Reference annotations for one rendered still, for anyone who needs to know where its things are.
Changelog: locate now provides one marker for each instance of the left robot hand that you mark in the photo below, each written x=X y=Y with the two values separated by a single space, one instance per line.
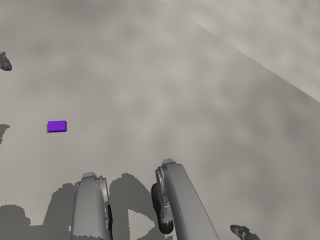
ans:
x=4 y=62

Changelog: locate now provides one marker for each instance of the small box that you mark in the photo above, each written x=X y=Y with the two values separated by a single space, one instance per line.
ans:
x=57 y=126

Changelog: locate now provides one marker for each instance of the right robot foot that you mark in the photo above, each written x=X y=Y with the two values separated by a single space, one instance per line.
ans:
x=163 y=227

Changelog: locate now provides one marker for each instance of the right robot hand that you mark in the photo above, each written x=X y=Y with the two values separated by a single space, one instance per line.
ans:
x=243 y=232

